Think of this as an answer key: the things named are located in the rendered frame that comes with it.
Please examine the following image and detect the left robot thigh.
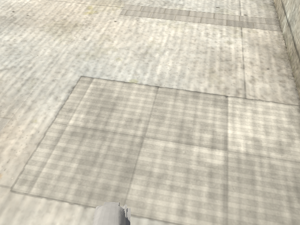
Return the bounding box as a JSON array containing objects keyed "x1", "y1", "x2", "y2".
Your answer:
[{"x1": 93, "y1": 202, "x2": 131, "y2": 225}]

